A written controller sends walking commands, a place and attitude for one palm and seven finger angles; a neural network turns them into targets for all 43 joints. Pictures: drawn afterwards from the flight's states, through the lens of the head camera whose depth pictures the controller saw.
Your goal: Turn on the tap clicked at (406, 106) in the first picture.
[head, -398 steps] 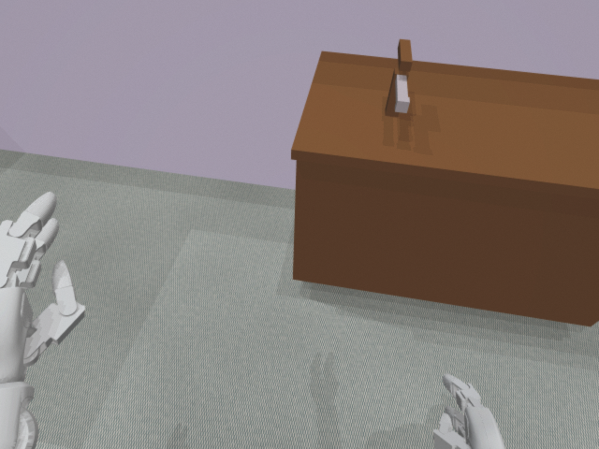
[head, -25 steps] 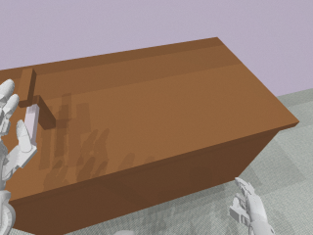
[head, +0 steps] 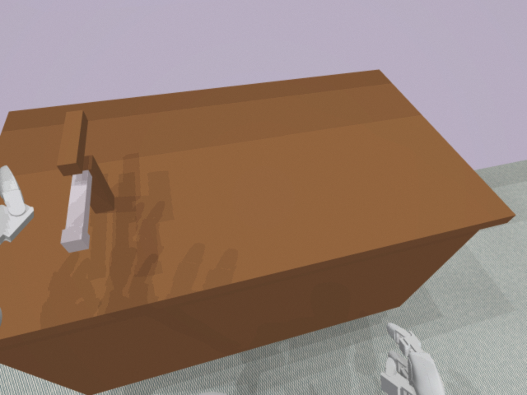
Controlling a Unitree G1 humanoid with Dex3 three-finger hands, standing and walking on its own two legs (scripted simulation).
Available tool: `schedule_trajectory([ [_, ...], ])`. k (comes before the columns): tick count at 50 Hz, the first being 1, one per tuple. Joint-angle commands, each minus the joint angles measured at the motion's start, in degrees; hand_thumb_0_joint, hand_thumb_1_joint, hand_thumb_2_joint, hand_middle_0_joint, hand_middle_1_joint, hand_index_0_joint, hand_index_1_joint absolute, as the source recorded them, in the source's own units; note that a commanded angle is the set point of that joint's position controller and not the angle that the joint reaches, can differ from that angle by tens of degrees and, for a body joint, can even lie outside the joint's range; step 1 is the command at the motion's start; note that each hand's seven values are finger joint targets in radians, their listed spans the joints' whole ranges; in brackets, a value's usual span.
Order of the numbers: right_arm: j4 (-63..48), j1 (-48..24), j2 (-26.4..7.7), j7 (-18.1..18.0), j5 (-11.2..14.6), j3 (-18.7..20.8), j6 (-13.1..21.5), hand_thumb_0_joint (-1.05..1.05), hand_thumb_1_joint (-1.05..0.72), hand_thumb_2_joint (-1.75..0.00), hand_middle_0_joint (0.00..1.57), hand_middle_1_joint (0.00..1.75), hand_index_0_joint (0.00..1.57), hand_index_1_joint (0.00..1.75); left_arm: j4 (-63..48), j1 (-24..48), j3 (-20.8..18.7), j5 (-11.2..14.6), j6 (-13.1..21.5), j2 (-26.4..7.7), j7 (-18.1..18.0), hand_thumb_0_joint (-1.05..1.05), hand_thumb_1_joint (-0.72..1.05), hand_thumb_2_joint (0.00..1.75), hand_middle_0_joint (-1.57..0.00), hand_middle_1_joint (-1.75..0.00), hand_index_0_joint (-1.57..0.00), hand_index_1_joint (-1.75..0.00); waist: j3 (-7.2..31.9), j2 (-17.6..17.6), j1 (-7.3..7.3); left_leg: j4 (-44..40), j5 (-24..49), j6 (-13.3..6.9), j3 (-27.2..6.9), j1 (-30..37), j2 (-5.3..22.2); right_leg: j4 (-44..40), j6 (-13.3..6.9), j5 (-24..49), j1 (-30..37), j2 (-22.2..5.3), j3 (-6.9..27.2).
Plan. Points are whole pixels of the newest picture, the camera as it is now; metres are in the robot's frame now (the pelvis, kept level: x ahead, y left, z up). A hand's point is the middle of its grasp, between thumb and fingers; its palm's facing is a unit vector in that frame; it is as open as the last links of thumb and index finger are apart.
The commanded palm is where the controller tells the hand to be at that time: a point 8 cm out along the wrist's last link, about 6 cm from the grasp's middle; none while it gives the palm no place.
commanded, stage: come to a stop and stand still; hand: left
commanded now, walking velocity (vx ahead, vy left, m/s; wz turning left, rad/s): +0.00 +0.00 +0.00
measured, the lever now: (75, 239) +0.29 +0.33 +0.05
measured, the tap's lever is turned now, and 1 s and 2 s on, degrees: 0 0 0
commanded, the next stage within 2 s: look again from close up in 0.66 s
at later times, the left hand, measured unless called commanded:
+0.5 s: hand (25, 230) +0.23 +0.30 +0.17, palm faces +0.41 -0.84 -0.36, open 7.4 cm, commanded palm +0.17 +0.34 +0.18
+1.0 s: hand (55, 232) +0.24 +0.28 +0.16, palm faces +0.39 -0.84 -0.39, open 7.4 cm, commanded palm +0.18 +0.31 +0.18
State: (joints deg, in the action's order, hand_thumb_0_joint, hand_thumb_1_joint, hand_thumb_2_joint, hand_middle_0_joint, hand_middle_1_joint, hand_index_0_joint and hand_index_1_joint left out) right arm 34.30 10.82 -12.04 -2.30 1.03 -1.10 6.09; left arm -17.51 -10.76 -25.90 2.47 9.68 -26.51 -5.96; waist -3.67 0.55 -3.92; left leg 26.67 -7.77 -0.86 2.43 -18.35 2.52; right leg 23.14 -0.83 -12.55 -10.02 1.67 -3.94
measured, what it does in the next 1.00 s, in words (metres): stands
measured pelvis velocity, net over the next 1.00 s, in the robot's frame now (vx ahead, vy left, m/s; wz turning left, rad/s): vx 0.03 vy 0.03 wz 0.03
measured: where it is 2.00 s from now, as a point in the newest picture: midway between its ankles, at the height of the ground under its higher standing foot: outside the picture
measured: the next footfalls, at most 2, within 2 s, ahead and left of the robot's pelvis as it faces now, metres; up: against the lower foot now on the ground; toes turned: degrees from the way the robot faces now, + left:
none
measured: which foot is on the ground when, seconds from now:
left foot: down 0.00-1.00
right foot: down 0.00-1.00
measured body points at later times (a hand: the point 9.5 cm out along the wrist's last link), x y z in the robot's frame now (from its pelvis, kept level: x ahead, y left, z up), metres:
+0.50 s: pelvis +0.02 +0.05 +0.00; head +0.04 +0.08 +0.45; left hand +0.20 +0.35 +0.19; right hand +0.20 -0.15 -0.07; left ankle +0.07 +0.11 -0.74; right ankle +0.00 -0.11 -0.74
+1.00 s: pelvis +0.03 +0.03 +0.00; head +0.05 +0.04 +0.45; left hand +0.21 +0.32 +0.18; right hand +0.21 -0.20 -0.07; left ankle +0.07 +0.11 -0.74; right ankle +0.00 -0.11 -0.74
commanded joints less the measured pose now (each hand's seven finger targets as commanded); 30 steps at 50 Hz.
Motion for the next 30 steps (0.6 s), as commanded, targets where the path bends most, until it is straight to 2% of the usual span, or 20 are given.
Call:
schedule_trajectory([
  [1,-10.77,-4.19,-6.43,1.72,0.33,3.3,4.66,0.0,-0.9,-0.9,0.2,0.3,0.2,0.3,-18.06,-8.99,5.83,0.53,5.2,-0.55,0.97,0.0,0.9,0.9,-0.2,-0.3,-0.2,-0.3,10.9,0.73,1.08,-2.71,0.44,-0.87,-4.01,8.33,1.94,-3.74,1.64,1.77,-0.67,-6.21,6.32],
  [2,-10.95,-5.55,-5.91,1.88,0.84,2.91,4.94,0.0,-0.9,-0.9,0.2,0.3,0.2,0.3,-19.36,-11.87,5.61,0.66,5.19,-0.3,0.57,0.0,0.9,0.9,-0.2,-0.3,-0.2,-0.3,9.85,0.94,1.3,-4.22,-2.09,-1.08,-4.67,8.32,2.38,-3.26,0.97,-0.74,-1.2,-5.33,4.89],
  [5,-11.7,-4.96,-6.85,0.69,-0.1,3.03,4.9,0.0,-0.9,-0.9,0.2,0.3,0.2,0.3,-21.97,-11.21,-1.66,0.02,6.32,-7.23,-0.27,0.0,0.9,0.9,-0.2,-0.3,-0.2,-0.3,6.36,-3.18,1.92,-6.92,-14.82,-0.52,-6.6,2.57,1.81,-5.39,0.02,-10.78,-2.84,-4.75,4.92],
  [6,-11.79,-5.08,-6.85,0.26,-0.21,3.12,4.85,0.0,-0.9,-0.9,0.2,0.3,0.2,0.3,-22.41,-10.62,-3.62,-0.11,6.91,-8.42,-0.47,0.0,0.9,0.9,-0.2,-0.3,-0.2,-0.3,5.77,-2.99,2.16,-7.56,-16.09,-0.6,-7.41,2.58,2.04,-5.31,-0.19,-11.87,-3.75,-4.5,5.16],
  [7,-11.67,-5.85,-7.18,-0.26,-0.11,2.86,4.57,0.0,-0.9,-0.9,0.2,0.3,0.2,0.3,-25.26,-8.59,-8.04,-0.32,7.43,-13.05,-1.16,0.0,0.9,0.9,-0.2,-0.3,-0.2,-0.3,5.41,0.46,2.24,-9.39,-16.95,-0.68,-8.75,2.18,2.8,-3.69,0.01,-11.3,-3.52,-3.82,3.96],
  [8,-11.79,-5.11,-6.9,-0.7,-0.51,2.77,4.52,0.0,-0.9,-0.9,0.2,0.3,0.2,0.3,-23.5,-8.59,-6.74,-0.07,7.93,-10.39,-1.05,0.0,0.9,0.9,-0.2,-0.3,-0.2,-0.3,5.54,2.4,2.56,-11.53,-20.29,-1.44,-10.22,-0.29,3.8,-1.69,0.16,-9.96,-1.14,-3.46,3.18],
  [10,-11.79,-3.88,-6.55,-0.9,-0.37,2.7,4.91,0.0,-0.9,-0.9,0.2,0.3,0.2,0.3,-23.31,-6.58,-6.29,-0.16,8.64,-9.64,-1.1,0.0,0.9,0.9,-0.2,-0.3,-0.2,-0.3,6.25,8.75,2.5,-13.85,-23.26,-2.01,-11.48,-2.45,5.1,1.77,-0.04,-6.97,2.19,-2.83,2.96],
  [12,-11.36,-4.1,-6.07,-0.82,-0.3,2.4,5.75,0.0,-0.9,-0.9,0.2,0.3,0.2,0.3,-24.82,-4.68,-6.33,-0.63,9.19,-9.96,-0.99,0.0,0.9,0.9,-0.2,-0.3,-0.2,-0.3,7.51,11.34,2.26,-13.01,-21.2,-2.04,-11.04,-0.29,5.42,1.71,-0.14,-4.69,2.31,-2.87,2.69],
  [14,-10.6,-2.31,-6.27,-0.43,-0.69,2.55,7.0,0.0,-0.9,-0.9,0.2,0.3,0.2,0.3,-24.94,-5.27,-3.83,-0.69,9.89,-7.65,-0.63,0.0,0.9,0.9,-0.2,-0.3,-0.2,-0.3,9.75,10.73,2.69,-12.09,-18.82,-1.84,-11.57,2.49,5.32,0.48,-0.44,-3.48,2.28,-3.28,3.12],
  [17,-9.19,-2.06,-6.28,0.42,-0.5,2.53,8.18,0.0,-0.9,-0.9,0.2,0.3,0.2,0.3,-23.6,-9.39,0.06,-1.03,9.39,-2.77,-0.42,0.0,0.9,0.9,-0.2,-0.3,-0.2,-0.3,12.28,7.54,2.78,-9.69,-8.68,-0.8,-10.99,9.1,5.17,-1.45,-0.41,-0.27,0.36,-3.18,3.1],
  [18,-8.73,-1.2,-7.09,0.62,-0.96,2.67,8.0,0.0,-0.9,-0.9,0.2,0.3,0.2,0.3,-22.66,-9.82,1.46,-1.08,9.06,-1.89,-0.25,0.0,0.9,0.9,-0.2,-0.3,-0.2,-0.3,11.87,6.42,2.94,-9.72,-7.29,-0.69,-11.33,8.67,5.38,-1.87,-0.24,0.34,0.2,-2.97,3.16],
  [20,-8.29,-0.93,-7.27,0.85,-1.05,2.94,7.8,0.0,-0.9,-0.9,0.2,0.3,0.2,0.3,-21.32,-9.87,1.93,-1.36,8.4,-1.62,-0.25,0.0,0.9,0.9,-0.2,-0.3,-0.2,-0.3,11.49,4.63,3.06,-9.25,-4.02,0.23,-10.82,9.28,5.43,-2.03,-0.22,1.12,-0.42,-3.24,3.22],
  [22,-7.97,-2.18,-7.0,0.66,-0.77,2.79,7.11,0.0,-0.9,-0.9,0.2,0.3,0.2,0.3,-20.25,-9.01,0.24,-1.82,7.61,-3.21,-0.83,0.0,0.9,0.9,-0.2,-0.3,-0.2,-0.3,10.9,4.61,3.07,-8.76,0.81,1.46,-10.33,10.26,5.19,-2.15,-0.19,1.75,-1.04,-3.32,2.98],
  [23,-7.99,-1.88,-6.91,0.6,-1.19,2.54,6.49,0.0,-0.9,-0.9,0.2,0.3,0.2,0.3,-18.62,-9.17,1.79,-1.39,7.41,-1.61,-0.45,0.0,0.9,0.9,-0.2,-0.3,-0.2,-0.3,10.62,3.98,3.13,-9.26,0.37,1.59,-10.49,9.47,5.24,-2.34,-0.09,1.47,-1.17,-3.22,2.74],
  [24,-8.59,-2.0,-6.77,0.43,-1.04,2.8,6.27,0.0,-0.9,-0.9,0.2,0.3,0.2,0.3,-20.0,-7.68,0.79,-1.39,7.42,-3.01,-0.51,0.0,0.9,0.9,-0.2,-0.3,-0.2,-0.3,10.69,4.92,3.23,-9.35,1.03,2.08,-10.41,9.84,5.25,-2.18,-0.26,1.23,-0.82,-3.44,3.05],
  [26,-9.11,-2.76,-6.19,0.11,-1.06,2.44,5.5,0.0,-0.9,-0.9,0.2,0.3,0.2,0.3,-19.74,-7.04,-0.28,-1.13,7.26,-4.11,-0.52,0.0,0.9,0.9,-0.2,-0.3,-0.2,-0.3,10.12,4.31,3.06,-9.95,-1.84,2.04,-10.36,8.69,5.12,-2.71,-0.3,0.55,-0.1,-3.77,3.3],
  [27,-9.23,-3.93,-5.97,-0.15,-0.77,2.15,5.21,0.0,-0.9,-0.9,0.2,0.3,0.2,0.3,-20.46,-6.43,-2.36,-1.26,6.98,-6.11,-0.85,0.0,0.9,0.9,-0.2,-0.3,-0.2,-0.3,9.43,3.93,3.01,-9.92,-0.91,2.09,-10.12,8.86,4.93,-2.83,-0.17,0.95,-0.36,-3.63,2.94],
  [28,-9.25,-3.55,-6.16,-0.14,-1.24,1.87,4.82,0.0,-0.9,-0.9,0.2,0.3,0.2,0.3,-19.47,-6.59,-0.08,-0.77,7.08,-3.44,-0.3,0.0,0.9,0.9,-0.2,-0.3,-0.2,-0.3,9.33,3.15,3.04,-10.43,-2.49,1.82,-10.25,7.84,4.74,-3.06,-0.19,1.04,-0.08,-3.39,2.73],
  [29,-10.11,-3.65,-5.82,-0.26,-0.94,2.1,4.75,0.0,-0.9,-0.9,0.2,0.3,0.2,0.3,-20.99,-6.43,-1.0,-0.67,7.06,-4.99,-0.4,0.0,0.9,0.9,-0.2,-0.3,-0.2,-0.3,9.82,3.74,3.05,-10.18,-3.18,1.71,-9.88,8.07,4.65,-3.34,-0.29,0.88,0.69,-3.85,3.19],
  [30,-10.03,-3.67,-6.05,-0.26,-1.18,1.96,4.61,0.0,-0.9,-0.9,0.2,0.3,0.2,0.3,-20.9,-7.06,-0.91,-0.45,7.09,-4.51,-0.32,0.0,0.9,0.9,-0.2,-0.3,-0.2,-0.3,10.21,4.27,2.89,-10.08,-4.56,1.24,-9.49,7.72,4.36,-3.65,-0.3,1.23,1.12,-3.93,3.33],
])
